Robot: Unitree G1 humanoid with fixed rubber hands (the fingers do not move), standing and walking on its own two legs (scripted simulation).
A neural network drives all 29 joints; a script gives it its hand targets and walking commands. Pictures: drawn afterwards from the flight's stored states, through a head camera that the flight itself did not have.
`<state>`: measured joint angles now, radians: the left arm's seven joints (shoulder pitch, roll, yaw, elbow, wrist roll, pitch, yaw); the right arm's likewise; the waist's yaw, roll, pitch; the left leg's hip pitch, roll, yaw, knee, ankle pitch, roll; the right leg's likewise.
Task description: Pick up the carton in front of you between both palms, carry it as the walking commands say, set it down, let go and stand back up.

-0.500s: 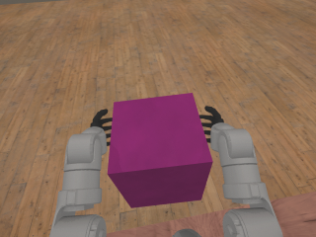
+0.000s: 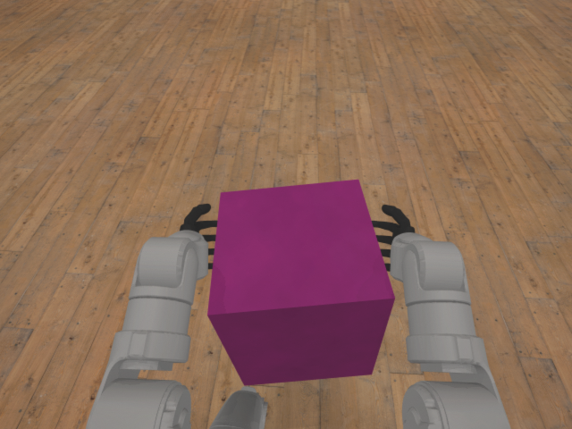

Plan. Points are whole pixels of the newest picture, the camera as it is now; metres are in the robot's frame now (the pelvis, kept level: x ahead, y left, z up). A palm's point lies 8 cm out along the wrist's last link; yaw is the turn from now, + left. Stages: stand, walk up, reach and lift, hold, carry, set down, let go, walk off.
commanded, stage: carry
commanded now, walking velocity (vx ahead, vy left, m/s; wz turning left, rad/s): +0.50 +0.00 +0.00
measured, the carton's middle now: (299, 287) +0.33 +0.03 -0.01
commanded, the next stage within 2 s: none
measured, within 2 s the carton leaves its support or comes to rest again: neither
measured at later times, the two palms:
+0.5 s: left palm (259, 147) +0.73 +0.16 -0.05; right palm (383, 159) +0.70 -0.14 -0.04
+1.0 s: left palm (262, 67) +0.99 +0.19 +0.02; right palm (368, 73) +1.00 -0.11 +0.02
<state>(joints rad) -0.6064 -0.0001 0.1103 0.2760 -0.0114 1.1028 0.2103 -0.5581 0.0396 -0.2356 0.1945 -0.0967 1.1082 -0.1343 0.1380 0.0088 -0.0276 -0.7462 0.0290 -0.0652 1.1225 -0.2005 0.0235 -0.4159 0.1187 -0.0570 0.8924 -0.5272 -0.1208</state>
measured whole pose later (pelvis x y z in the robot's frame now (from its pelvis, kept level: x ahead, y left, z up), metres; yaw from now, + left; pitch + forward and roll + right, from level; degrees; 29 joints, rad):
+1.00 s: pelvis +0.70 +0.03 -0.07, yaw +2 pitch +5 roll +2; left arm -0.33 -0.16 0.21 -0.16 0.12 1.17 0.13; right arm -0.30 0.17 -0.15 -0.20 -0.15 1.14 -0.15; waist 0.01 0.00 -0.12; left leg -0.54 0.05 0.14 0.50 -0.06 -0.03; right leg -0.04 -0.03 -0.09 0.23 -0.28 -0.02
